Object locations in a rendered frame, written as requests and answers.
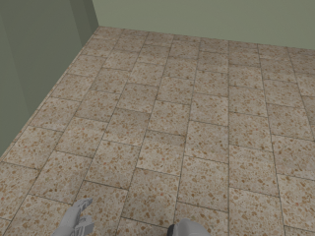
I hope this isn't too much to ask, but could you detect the robot left hand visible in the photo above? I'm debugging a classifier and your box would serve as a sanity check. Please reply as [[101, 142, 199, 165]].
[[58, 198, 95, 236]]

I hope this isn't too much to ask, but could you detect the left robot forearm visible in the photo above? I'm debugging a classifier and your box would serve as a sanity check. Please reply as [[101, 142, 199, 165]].
[[50, 225, 75, 236]]

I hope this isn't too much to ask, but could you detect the robot right thigh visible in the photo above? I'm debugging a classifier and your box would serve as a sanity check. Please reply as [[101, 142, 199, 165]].
[[173, 220, 211, 236]]

